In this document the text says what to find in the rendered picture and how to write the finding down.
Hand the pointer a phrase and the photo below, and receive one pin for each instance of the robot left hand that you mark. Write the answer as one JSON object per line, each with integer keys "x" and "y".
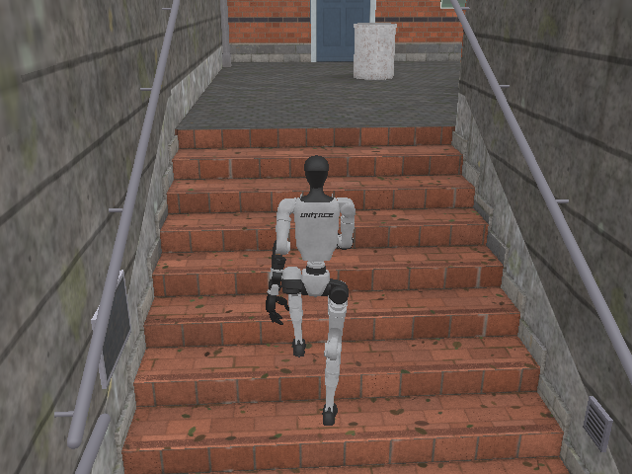
{"x": 271, "y": 306}

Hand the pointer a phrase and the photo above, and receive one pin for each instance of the humanoid robot torso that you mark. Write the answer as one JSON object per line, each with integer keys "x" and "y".
{"x": 316, "y": 234}

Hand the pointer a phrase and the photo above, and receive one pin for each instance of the robot right upper arm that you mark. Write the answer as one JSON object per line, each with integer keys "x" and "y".
{"x": 348, "y": 211}

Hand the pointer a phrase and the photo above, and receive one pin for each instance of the robot left upper arm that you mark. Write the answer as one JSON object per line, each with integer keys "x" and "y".
{"x": 284, "y": 210}

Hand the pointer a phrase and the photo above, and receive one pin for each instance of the robot head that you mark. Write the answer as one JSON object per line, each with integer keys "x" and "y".
{"x": 316, "y": 171}

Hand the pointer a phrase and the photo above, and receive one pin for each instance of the left robot forearm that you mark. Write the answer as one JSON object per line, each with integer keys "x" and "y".
{"x": 276, "y": 273}

